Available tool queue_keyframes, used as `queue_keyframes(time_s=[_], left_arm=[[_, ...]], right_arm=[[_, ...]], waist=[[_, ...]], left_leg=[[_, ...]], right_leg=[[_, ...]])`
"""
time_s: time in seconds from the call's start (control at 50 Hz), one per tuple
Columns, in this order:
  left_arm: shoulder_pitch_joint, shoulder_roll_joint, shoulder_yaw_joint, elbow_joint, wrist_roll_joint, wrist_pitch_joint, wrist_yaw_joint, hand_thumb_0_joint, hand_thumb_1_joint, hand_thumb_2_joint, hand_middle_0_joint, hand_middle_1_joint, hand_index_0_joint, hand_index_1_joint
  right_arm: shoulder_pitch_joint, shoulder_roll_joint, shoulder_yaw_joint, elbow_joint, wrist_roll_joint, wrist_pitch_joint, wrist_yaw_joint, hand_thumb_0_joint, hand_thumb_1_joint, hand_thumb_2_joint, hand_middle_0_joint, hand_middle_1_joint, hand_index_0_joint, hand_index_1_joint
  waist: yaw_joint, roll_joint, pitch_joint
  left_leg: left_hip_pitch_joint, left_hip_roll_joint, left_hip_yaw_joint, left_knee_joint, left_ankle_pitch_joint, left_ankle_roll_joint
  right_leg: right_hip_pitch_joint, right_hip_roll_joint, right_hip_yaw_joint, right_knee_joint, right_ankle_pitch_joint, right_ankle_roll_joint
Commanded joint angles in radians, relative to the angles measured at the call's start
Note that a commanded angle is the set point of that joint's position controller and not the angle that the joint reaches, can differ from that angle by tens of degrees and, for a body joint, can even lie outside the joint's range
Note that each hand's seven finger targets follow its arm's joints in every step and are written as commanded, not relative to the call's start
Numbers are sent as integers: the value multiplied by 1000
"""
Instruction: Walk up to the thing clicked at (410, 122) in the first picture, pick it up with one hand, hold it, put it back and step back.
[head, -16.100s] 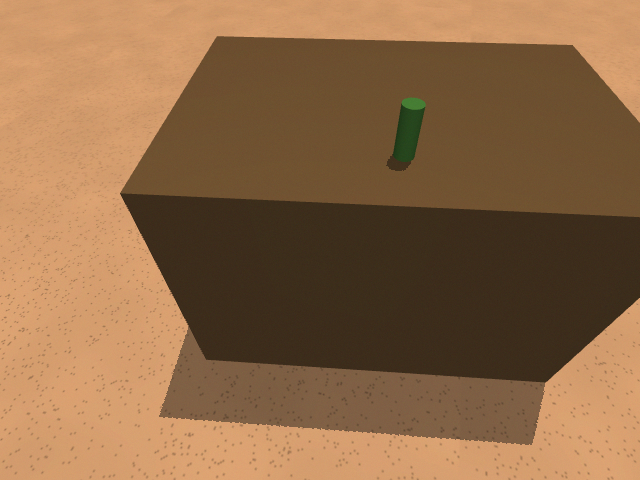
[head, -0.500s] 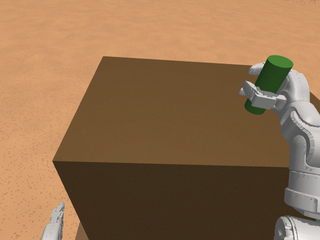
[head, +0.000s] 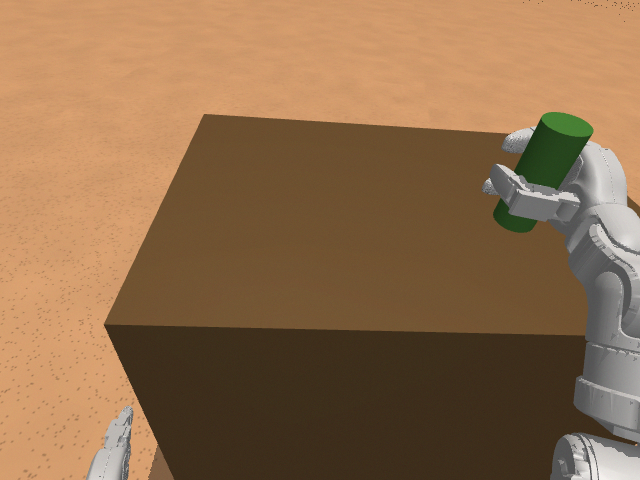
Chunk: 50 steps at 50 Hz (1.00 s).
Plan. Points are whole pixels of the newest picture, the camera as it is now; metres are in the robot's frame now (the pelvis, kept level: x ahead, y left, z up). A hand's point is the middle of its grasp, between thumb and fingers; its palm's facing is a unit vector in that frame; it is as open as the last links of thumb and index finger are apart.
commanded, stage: hold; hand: right
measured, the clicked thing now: (537, 176) +0.35 -0.19 +0.28
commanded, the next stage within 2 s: crouch in 1.86 s
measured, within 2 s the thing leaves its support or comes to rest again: neither
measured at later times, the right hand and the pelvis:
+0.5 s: hand (519, 184) +0.34 -0.17 +0.27, palm faces +0.14 +0.99 -0.01, open 5.8 cm; pelvis +0.00 +0.00 +0.00, yaw +0 degrees
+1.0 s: hand (517, 191) +0.34 -0.18 +0.26, palm faces +0.15 +0.99 -0.01, open 5.8 cm; pelvis +0.00 +0.00 +0.00, yaw +0 degrees
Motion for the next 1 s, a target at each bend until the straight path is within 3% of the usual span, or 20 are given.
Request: queue_keyframes(time_s=[0.0,0.02,0.06,0.1,0.12,0.14,0.16,0.26,0.4,0.42,0.46,0.48,0.52,0.6,0.68,0.7,0.78,0.84,0.94,0.98], left_arm=[[-172,116,41,-162,-4,-69,10,0,-548,49,-49,-52,-48,-53],[-171,106,26,-144,-4,-68,8,0,-543,47,-48,-53,-49,-52],[-178,127,45,-170,-2,-73,13,0,-543,47,-49,-54,-50,-53],[-157,131,48,-183,-1,-74,14,0,-545,49,-49,-53,-49,-52],[-151,100,23,-156,-2,-69,11,0,-545,48,-48,-53,-49,-53],[-130,120,51,-148,-2,-65,16,0,-540,45,-49,-55,-51,-52],[-139,101,27,-162,-4,-68,14,0,-537,44,-48,-54,-51,-51],[-148,117,46,-143,-3,-68,10,0,-544,48,-50,-54,-51,-53],[-177,108,26,-152,-3,-76,8,0,-546,46,-50,-51,-50,-51],[-166,133,53,-151,-4,-77,10,0,-546,47,-50,-52,-50,-52],[-168,115,31,-158,-2,-75,12,0,-542,46,-49,-54,-51,-52],[-152,133,54,-159,-2,-77,16,0,-542,45,-49,-52,-50,-50],[-147,100,18,-158,-2,-78,9,0,-543,47,-49,-54,-50,-52],[-187,117,37,-168,-2,-79,12,0,-549,52,-49,-53,-48,-54],[-142,113,38,-166,-3,-76,11,0,-545,48,-49,-52,-49,-52],[-156,106,24,-166,-6,-75,9,0,-547,50,-50,-53,-50,-53],[-160,104,32,-137,-5,-71,11,0,-550,50,-50,-53,-50,-54],[-153,127,52,-160,-3,-74,11,0,-543,47,-50,-53,-50,-52],[-147,133,58,-179,-2,-75,17,0,-551,52,-51,-53,-49,-55],[-152,111,37,-188,-3,-77,15,0,-549,51,-50,-54,-50,-54]], right_arm=[[-430,-195,-35,-223,11,-67,-4,0,-641,-1293,1389,1410,1396,1410],[-424,-199,-31,-215,10,-70,-4,0,-642,-1298,1397,1417,1403,1417],[-415,-208,-46,-215,11,-76,-5,0,-655,-1296,1393,1412,1399,1412],[-430,-229,-57,-236,9,-79,-9,0,-641,-1295,1389,1411,1396,1411],[-420,-226,-56,-250,11,-82,-10,0,-655,-1294,1396,1412,1401,1412],[-414,-220,-55,-228,13,-83,-9,0,-648,-1304,1399,1421,1405,1421],[-407,-215,-52,-243,18,-86,-7,0,-642,-1297,1395,1416,1401,1416],[-432,-199,-33,-251,15,-75,-4,0,-640,-1296,1388,1411,1394,1411],[-433,-199,-39,-205,18,-60,-1,0,-635,-1286,1382,1402,1389,1402],[-446,-217,-47,-199,16,-62,-4,0,-625,-1295,1385,1412,1394,1412],[-433,-225,-52,-209,15,-69,-6,0,-644,-1300,1396,1418,1403,1418],[-444,-233,-64,-220,16,-72,-8,0,-640,-1305,1402,1425,1409,1425],[-429,-215,-46,-210,15,-71,-6,0,-644,-1309,1404,1428,1411,1428],[-428,-222,-55,-225,17,-74,-8,0,-641,-1281,1383,1399,1389,1399],[-409,-198,-34,-229,14,-70,-5,0,-622,-1295,1388,1414,1396,1414],[-384,-191,-39,-219,18,-68,-5,0,-622,-1295,1385,1412,1393,1412],[-386,-208,-52,-218,16,-65,-7,0,-630,-1295,1387,1412,1395,1412],[-391,-185,-27,-232,14,-73,-5,0,-618,-1292,1384,1410,1393,1410],[-382,-217,-63,-243,15,-90,-11,0,-634,-1292,1385,1408,1393,1408],[-389,-184,-30,-250,16,-93,-11,0,-646,-1284,1386,1401,1392,1401]], waist=[[-2,83,-169],[-6,68,-144],[0,90,-149],[0,98,-191],[-11,78,-166],[5,98,-171],[-9,93,-170],[-1,55,-180],[-6,96,-151],[1,105,-162],[-5,103,-151],[-5,106,-192],[-9,89,-173],[-8,99,-148],[4,80,-178],[-10,96,-165],[-11,81,-144],[3,86,-163],[-3,113,-186],[-2,80,-166]], left_leg=[[19,-25,42,-92,165,4],[7,-27,43,-96,131,7],[13,-27,46,-102,104,5],[25,-27,45,-96,136,4],[18,-24,43,-95,137,5],[18,-26,43,-91,161,5],[21,-29,47,-89,156,5],[22,-31,47,-81,185,11],[17,-28,47,-99,123,3],[15,-31,48,-96,131,5],[14,-26,43,-100,119,3],[29,-27,46,-91,154,3],[29,-27,46,-92,146,4],[15,-23,38,-111,76,0],[22,-29,45,-89,161,7],[25,-31,48,-87,164,7],[14,-26,40,-100,131,4],[14,-34,48,-90,144,9],[37,-29,45,-87,179,4],[29,-30,45,-87,161,7]], right_leg=[[72,35,-29,-61,169,-42],[59,34,-28,-69,137,-40],[60,34,-25,-71,111,-43],[73,35,-27,-65,138,-44],[62,39,-31,-61,140,-42],[74,37,-30,-58,162,-43],[68,34,-26,-59,164,-41],[76,31,-25,-59,198,-34],[58,34,-24,-67,128,-43],[63,31,-21,-69,136,-42],[55,39,-29,-62,121,-44],[78,36,-26,-59,155,-43],[61,38,-28,-59,149,-41],[39,42,-32,-68,81,-46],[72,34,-27,-59,165,-39],[61,33,-26,-60,173,-38],[51,37,-33,-65,134,-41],[65,29,-23,-67,151,-38],[78,33,-29,-53,183,-40],[69,32,-29,-59,168,-36]])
